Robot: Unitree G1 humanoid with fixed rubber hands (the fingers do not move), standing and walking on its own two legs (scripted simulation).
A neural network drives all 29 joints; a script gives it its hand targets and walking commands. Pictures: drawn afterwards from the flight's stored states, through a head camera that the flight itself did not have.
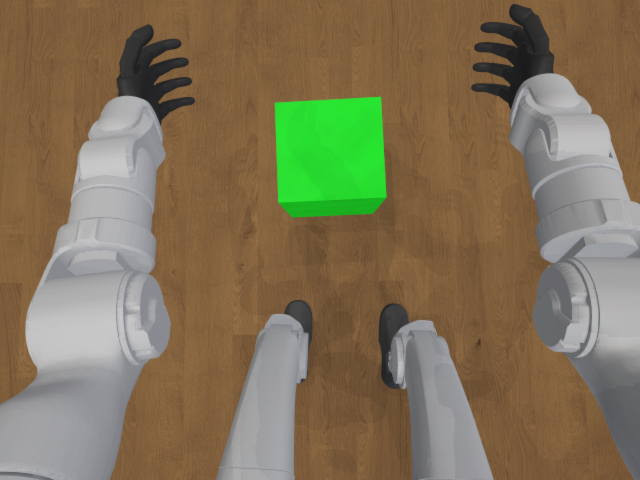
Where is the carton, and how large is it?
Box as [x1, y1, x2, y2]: [275, 97, 385, 216]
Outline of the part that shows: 380,97 275,103 278,202 291,216 372,213 385,198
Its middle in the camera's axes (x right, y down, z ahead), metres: +0.02 -0.16 +0.87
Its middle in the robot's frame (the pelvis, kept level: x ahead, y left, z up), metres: +0.56 +0.05 -0.53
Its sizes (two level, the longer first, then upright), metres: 0.210 0.200 0.250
